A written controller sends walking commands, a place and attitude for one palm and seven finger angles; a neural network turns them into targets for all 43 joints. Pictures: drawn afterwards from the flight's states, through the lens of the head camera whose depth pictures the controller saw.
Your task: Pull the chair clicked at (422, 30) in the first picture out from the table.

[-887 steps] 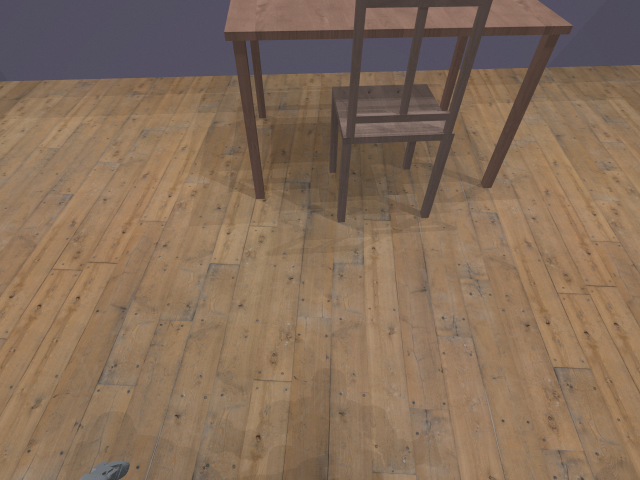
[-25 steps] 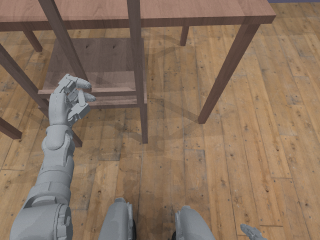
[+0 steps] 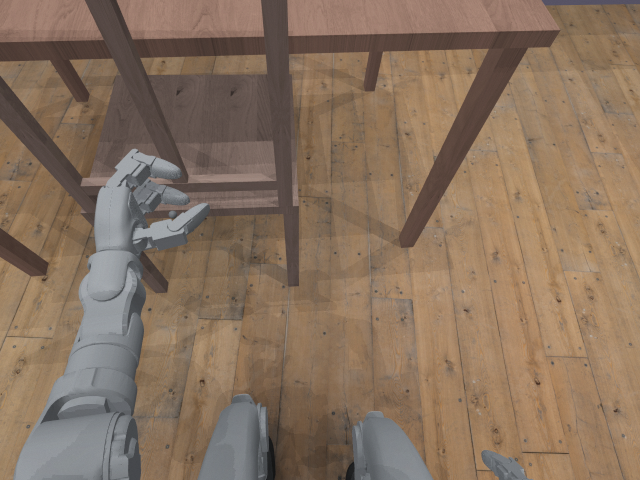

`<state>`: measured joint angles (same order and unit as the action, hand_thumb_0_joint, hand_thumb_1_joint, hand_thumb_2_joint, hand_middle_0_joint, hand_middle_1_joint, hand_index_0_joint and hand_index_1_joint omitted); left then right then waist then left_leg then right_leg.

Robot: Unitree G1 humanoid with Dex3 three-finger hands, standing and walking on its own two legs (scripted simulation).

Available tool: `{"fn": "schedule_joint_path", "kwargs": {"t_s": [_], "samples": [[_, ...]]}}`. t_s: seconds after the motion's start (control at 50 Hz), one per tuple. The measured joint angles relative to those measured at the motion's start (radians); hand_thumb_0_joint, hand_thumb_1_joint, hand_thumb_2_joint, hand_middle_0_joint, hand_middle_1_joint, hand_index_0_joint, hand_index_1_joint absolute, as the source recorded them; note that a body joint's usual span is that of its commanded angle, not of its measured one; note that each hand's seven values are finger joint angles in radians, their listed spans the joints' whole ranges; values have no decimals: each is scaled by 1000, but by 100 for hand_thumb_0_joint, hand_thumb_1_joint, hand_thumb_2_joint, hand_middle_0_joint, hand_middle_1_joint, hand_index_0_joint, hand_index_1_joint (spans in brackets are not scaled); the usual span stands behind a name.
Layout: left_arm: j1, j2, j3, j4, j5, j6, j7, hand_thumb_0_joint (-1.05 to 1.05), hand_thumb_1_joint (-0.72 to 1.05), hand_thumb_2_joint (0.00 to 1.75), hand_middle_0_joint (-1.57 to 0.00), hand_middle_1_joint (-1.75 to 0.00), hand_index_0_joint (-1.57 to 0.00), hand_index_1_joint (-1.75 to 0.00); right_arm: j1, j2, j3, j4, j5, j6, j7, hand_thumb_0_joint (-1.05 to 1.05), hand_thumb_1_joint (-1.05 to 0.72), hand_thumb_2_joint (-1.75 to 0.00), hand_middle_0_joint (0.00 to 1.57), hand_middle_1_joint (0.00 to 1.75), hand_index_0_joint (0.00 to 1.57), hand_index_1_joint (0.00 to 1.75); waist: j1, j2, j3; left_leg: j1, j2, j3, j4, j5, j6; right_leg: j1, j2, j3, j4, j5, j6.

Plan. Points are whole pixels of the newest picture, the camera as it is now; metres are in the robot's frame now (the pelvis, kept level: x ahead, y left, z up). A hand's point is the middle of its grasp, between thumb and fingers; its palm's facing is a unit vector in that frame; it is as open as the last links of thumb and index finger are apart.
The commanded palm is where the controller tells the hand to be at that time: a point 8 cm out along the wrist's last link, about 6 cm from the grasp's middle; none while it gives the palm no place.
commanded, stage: open the thumb and straighten the fingers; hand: left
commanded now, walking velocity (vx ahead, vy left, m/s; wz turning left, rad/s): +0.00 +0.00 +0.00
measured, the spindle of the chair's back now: (147, 104) +0.60 +0.23 +0.05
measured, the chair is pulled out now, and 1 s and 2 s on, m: -0.09 -0.09 -0.09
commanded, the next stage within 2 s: draw the fingers out of the gap in 0.48 s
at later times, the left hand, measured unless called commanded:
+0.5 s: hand (171, 203) +0.45 +0.18 +0.04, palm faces +0.09 -0.99 -0.07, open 17.1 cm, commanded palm +0.42 +0.23 +0.04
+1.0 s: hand (162, 249) +0.38 +0.19 +0.03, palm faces +0.08 -0.99 -0.07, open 17.5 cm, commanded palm +0.35 +0.23 +0.04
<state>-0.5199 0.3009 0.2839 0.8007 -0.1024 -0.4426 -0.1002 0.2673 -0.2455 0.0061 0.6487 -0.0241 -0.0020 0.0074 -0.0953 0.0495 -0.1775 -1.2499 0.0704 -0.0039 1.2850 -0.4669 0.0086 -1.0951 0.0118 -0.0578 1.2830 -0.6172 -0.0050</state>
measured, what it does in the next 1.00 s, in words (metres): stands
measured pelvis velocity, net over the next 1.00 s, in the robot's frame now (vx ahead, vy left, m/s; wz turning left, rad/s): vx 0.01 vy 0.00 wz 0.01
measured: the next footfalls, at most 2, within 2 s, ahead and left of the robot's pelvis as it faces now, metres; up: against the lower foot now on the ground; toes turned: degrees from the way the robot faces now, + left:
none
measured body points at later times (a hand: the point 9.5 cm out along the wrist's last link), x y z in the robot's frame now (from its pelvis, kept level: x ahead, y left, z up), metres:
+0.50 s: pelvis +0.00 +0.00 +0.00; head +0.12 +0.01 +0.44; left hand +0.43 +0.23 +0.04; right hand +0.08 -0.26 -0.12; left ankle +0.07 +0.12 -0.61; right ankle -0.01 -0.12 -0.61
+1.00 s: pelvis +0.01 +0.00 +0.02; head +0.12 +0.01 +0.45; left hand +0.37 +0.24 +0.03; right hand +0.12 -0.26 -0.10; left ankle +0.07 +0.12 -0.61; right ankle -0.01 -0.12 -0.61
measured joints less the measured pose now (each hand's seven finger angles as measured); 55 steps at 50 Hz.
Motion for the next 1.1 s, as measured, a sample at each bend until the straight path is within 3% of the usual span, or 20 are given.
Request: {"fn": "schedule_joint_path", "kwargs": {"t_s": [0.1,0.2,0.42,0.52,0.66,0.82,1.1], "samples": [[-30,12,17,47,13,-4,4,0,-17,38,-46,-132,-46,-132,2,1,6,1,-3,2,-1,1,-90,-90,20,30,20,30,-10,-1,-1,-1,2,0,1,0,0,-1,2,0,0,1,0],[-27,23,22,34,5,-7,0,0,-40,27,-37,-106,-37,-107,8,0,1,-5,-4,4,2,1,-90,-90,20,30,20,30,-15,0,0,-4,4,1,2,-1,0,-5,4,3,2,1,0],[-34,18,18,39,8,1,11,-2,-54,20,-12,-35,-12,-35,8,-1,2,1,-2,6,-1,1,-90,-90,20,30,20,30,-11,-2,4,17,2,1,-17,5,-1,15,3,2,-17,7,-1],[-49,21,14,63,10,-4,5,-2,-55,20,-5,-14,-5,-15,7,-2,1,0,-2,7,2,1,-90,-90,20,30,20,30,-12,-3,1,18,1,0,-19,5,-2,16,3,1,-19,7,-2],[-44,21,27,51,9,2,4,-2,-55,20,-1,-4,-1,-4,4,-2,0,-8,-2,14,1,1,-90,-90,20,30,20,30,-16,-4,9,18,3,1,-18,3,-3,14,5,3,-18,6,-3],[88,-6,11,-61,-18,17,-7,-2,-55,20,0,-1,-1,-1,14,4,-1,-22,10,22,5,1,-90,-90,20,30,20,30,-5,-9,7,60,4,11,-48,2,-3,52,6,13,-48,9,-1],[308,-69,-102,-264,-43,1,-2,-2,-55,20,0,0,0,0,-40,1,-10,-38,17,-19,-11,1,-90,-90,20,30,20,30,40,-9,10,116,-11,0,-57,-5,-2,119,-7,0,-64,-1,1]]}}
